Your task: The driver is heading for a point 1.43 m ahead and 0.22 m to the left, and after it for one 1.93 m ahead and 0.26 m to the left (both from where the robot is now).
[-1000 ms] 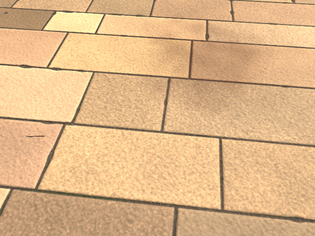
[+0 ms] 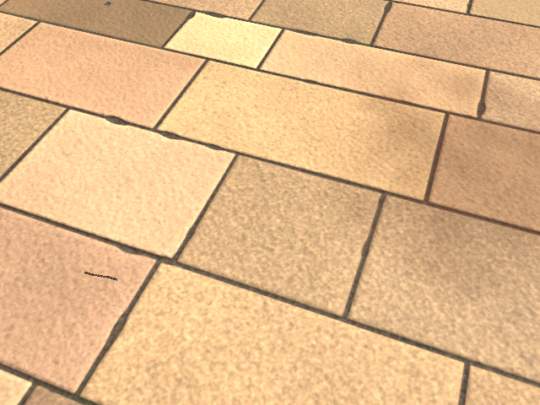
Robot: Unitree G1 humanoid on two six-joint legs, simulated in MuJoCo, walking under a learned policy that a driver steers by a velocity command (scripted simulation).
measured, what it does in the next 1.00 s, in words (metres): walks ahead, turning left: right foot, then left foot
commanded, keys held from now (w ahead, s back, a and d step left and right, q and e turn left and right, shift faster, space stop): w+q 0.60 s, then w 0.40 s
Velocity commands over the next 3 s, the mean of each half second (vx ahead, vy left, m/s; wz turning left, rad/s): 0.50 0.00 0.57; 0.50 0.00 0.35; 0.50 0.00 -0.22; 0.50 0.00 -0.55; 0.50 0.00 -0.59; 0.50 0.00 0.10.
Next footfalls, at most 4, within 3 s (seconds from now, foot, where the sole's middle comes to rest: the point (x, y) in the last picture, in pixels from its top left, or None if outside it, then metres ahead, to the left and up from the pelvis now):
0.38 right None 0.43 -0.11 -0.77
0.88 left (206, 365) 0.57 0.19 -0.77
1.44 right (223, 248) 0.92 0.17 -0.77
1.96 left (159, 181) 1.19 0.39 -0.77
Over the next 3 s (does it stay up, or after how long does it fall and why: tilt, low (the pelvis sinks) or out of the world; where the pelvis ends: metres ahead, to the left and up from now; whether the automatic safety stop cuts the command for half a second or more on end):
stays up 1.55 0.15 0.00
